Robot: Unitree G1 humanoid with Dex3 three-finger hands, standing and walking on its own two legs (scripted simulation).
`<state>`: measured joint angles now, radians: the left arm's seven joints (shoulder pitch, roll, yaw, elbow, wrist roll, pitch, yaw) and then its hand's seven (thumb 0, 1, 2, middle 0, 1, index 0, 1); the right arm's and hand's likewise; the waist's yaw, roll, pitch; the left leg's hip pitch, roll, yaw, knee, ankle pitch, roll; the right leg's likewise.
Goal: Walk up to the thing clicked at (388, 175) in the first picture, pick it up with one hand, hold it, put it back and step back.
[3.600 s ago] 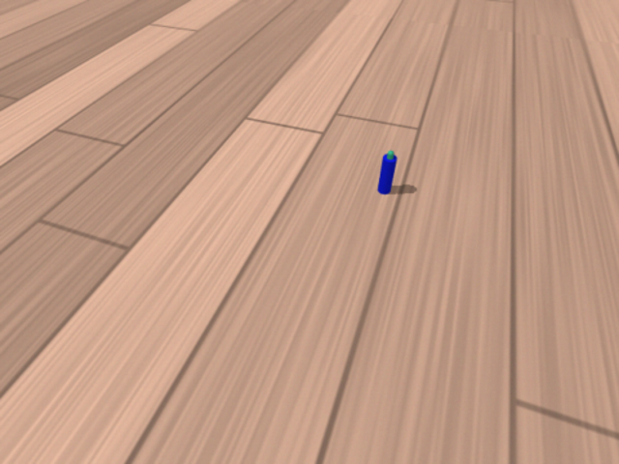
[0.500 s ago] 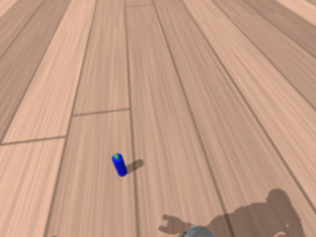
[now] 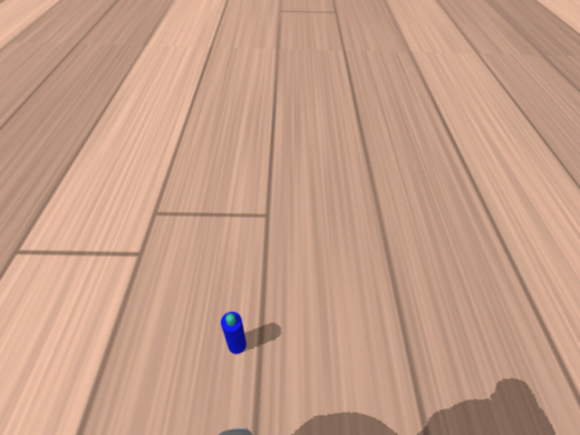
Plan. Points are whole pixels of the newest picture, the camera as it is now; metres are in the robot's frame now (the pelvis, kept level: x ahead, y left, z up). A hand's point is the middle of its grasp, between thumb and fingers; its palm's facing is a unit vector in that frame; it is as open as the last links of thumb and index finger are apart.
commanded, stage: walk up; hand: left
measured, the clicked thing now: (233, 331) +0.51 +0.20 -0.64
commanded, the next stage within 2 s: stand in 1.98 s
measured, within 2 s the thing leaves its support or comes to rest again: neither
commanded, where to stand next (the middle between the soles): +0.16 -0.01 m, yaw -2 degrees
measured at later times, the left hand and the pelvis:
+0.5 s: hand out of the picture +0.14 +0.26 -0.15, palm faces -0.06 -0.92 -0.40, open 7.4 cm; pelvis +0.06 +0.00 -0.01, yaw -2 degrees
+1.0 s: hand (146, 421) +0.17 +0.24 -0.14, palm faces -0.06 -0.95 -0.30, open 7.4 cm; pelvis +0.07 +0.00 +0.02, yaw -2 degrees
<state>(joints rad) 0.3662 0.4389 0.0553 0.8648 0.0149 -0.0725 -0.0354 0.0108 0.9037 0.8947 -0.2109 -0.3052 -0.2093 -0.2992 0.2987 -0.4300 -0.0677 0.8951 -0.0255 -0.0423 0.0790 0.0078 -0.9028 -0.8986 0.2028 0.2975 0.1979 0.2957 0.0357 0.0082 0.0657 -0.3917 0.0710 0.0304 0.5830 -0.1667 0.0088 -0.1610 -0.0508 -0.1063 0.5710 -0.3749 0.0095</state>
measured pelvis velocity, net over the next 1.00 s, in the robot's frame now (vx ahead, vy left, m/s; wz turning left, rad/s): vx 0.07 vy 0.00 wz -0.03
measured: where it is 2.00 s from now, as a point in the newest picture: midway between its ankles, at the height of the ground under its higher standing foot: outside the picture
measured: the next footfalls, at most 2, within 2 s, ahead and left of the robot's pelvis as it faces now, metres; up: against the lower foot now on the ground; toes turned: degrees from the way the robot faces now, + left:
right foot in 0.40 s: +0.15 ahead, -0.13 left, +0.00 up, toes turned -2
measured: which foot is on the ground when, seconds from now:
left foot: down 0.00-1.00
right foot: down 0.00-0.02, up 0.04-0.38, down 0.40-1.00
